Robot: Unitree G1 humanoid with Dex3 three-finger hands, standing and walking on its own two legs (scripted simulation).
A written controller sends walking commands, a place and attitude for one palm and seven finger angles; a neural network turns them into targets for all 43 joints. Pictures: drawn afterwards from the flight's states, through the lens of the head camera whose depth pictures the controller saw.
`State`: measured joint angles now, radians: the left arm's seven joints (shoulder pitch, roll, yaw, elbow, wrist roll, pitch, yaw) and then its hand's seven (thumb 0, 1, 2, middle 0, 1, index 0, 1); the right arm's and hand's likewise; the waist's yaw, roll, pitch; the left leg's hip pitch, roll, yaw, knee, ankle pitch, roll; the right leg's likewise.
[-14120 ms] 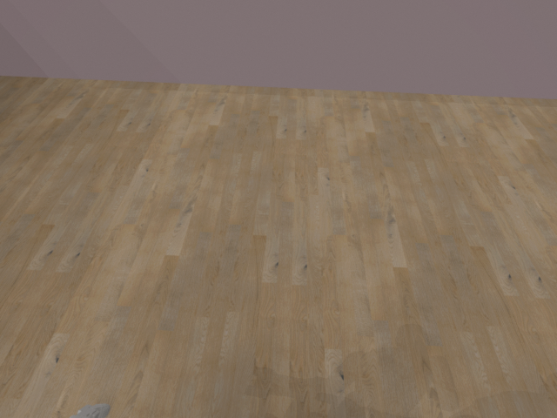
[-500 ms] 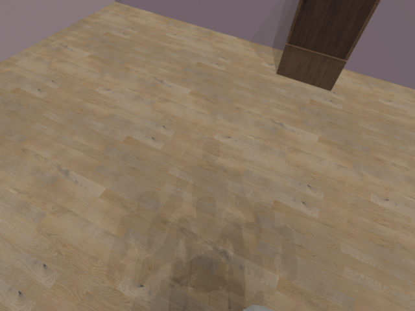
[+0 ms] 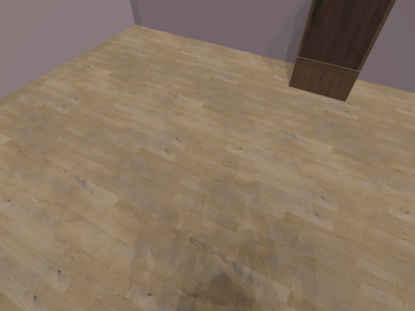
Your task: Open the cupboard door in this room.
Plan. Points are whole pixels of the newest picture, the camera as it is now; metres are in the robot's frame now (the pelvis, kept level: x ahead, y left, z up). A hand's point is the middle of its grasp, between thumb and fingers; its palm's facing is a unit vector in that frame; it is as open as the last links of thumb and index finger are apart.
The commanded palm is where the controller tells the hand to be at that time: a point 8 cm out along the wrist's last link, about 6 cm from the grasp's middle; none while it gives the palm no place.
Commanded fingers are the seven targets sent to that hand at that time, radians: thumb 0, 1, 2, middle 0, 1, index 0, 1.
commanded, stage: stand and wait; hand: left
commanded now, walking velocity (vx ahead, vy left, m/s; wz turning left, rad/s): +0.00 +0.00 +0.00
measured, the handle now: out of the picture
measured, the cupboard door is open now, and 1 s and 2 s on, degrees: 0 0 0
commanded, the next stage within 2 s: turn or walk to find it in 0.10 s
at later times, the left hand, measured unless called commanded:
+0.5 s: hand out of the picture +0.00 +0.19 -0.17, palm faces +0.05 -0.98 -0.20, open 7.4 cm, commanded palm none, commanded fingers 0.00 0.90 0.90 -0.20 -0.30 -0.20 -0.30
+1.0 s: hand out of the picture +0.04 +0.22 -0.16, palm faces +0.18 -0.95 -0.25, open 7.4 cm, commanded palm none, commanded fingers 0.00 0.90 0.90 -0.20 -0.30 -0.20 -0.30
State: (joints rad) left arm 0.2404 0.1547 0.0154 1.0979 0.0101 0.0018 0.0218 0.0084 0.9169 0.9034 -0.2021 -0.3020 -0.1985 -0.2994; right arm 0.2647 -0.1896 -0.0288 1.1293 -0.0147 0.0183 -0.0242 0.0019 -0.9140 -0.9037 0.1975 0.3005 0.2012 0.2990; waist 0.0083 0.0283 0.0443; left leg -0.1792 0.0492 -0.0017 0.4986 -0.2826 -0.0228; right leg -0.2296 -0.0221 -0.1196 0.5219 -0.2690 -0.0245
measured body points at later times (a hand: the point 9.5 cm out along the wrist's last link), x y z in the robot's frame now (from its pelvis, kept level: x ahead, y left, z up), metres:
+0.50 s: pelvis -0.01 +0.02 +0.00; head +0.00 +0.01 +0.45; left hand +0.00 +0.24 -0.15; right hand -0.03 -0.19 -0.16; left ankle -0.02 +0.14 -0.73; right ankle +0.01 -0.10 -0.73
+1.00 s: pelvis -0.01 +0.01 +0.00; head +0.01 +0.00 +0.45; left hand +0.03 +0.27 -0.14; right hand +0.07 -0.22 -0.15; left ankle -0.02 +0.14 -0.73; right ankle -0.01 -0.11 -0.72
